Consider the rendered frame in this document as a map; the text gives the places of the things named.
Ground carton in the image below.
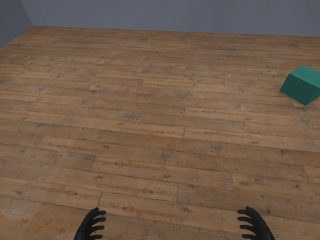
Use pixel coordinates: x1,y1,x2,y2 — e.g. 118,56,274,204
279,65,320,106

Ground right robot hand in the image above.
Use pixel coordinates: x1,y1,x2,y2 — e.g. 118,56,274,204
237,206,275,240

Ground left robot hand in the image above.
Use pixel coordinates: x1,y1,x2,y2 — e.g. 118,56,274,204
73,207,106,240

